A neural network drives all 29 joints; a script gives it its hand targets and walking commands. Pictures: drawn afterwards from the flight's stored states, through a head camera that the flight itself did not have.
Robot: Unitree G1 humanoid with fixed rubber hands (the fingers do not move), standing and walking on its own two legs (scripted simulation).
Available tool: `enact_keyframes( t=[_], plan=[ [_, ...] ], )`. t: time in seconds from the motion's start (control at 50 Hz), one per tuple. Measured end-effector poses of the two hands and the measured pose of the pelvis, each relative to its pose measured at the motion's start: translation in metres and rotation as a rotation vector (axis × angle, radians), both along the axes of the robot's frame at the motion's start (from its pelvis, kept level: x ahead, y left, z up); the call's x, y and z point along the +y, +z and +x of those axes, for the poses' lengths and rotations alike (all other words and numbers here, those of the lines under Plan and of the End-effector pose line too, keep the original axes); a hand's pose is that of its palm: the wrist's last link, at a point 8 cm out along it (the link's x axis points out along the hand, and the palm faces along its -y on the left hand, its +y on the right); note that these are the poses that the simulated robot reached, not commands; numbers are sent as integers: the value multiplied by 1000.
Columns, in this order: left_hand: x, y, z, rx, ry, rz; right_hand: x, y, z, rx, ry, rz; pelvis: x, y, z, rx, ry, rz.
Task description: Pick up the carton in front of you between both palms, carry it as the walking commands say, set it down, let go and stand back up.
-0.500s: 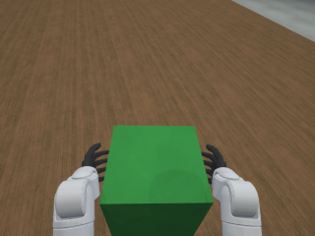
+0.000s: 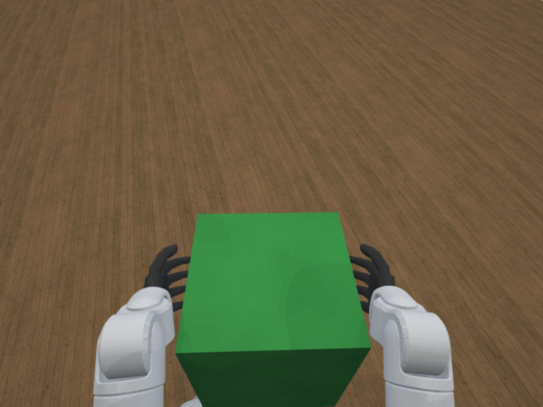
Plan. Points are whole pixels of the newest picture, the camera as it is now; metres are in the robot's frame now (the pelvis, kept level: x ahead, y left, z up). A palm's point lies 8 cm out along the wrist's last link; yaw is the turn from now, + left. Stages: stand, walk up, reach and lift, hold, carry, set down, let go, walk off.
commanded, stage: carry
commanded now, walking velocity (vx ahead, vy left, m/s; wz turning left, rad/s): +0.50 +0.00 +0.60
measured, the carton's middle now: (269, 314) +0.27 +0.00 -0.02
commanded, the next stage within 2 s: none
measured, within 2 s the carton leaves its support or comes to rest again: neither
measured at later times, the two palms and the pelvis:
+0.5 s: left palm (127, 154) +0.56 +0.26 +0.06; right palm (279, 130) +0.61 -0.03 +0.07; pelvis +0.32 +0.06 -0.01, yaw +11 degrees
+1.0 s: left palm (149, 78) +0.86 +0.29 +0.05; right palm (262, 62) +0.95 +0.00 +0.05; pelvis +0.66 +0.07 +0.00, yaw +17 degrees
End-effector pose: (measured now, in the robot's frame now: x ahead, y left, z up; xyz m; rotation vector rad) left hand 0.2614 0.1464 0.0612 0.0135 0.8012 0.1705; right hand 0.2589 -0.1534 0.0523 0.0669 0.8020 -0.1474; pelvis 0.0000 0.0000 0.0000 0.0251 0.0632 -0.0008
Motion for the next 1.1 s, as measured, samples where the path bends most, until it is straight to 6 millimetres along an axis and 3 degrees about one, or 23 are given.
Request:
enact_keyframes(
  t=[0.16,0.28,0.4,0.58,0.68,0.8,0.9,1.0,1.1],
  plan=[
    [30,17,99,-123,71,-10,30,20,121,-122,66,-4,12,-13,110,-17,71,-1],
    [65,-1,192,-145,102,-39,66,10,221,-143,88,-22,40,-39,206,-48,104,16],
    [94,-9,250,-27,148,-50,96,2,291,-24,130,-30,56,-19,267,-30,159,-12],
    [129,15,337,-91,257,-65,137,33,410,-87,239,-43,63,-1,373,-2,219,-43],
    [133,21,405,-127,282,-51,144,37,485,-123,267,-38,63,-7,448,2,239,-44],
    [126,0,503,-95,270,-10,137,4,582,-93,261,-4,60,-30,548,-12,280,-49],
    [129,-15,551,18,287,-11,140,-12,636,19,283,-10,59,-15,601,-5,305,-33],
    [141,-8,595,20,310,-8,155,-5,688,19,314,-15,68,-2,656,2,298,-14],
    [161,9,657,-45,304,-3,174,12,748,-46,306,-9,90,2,717,6,289,-6]
  ],
)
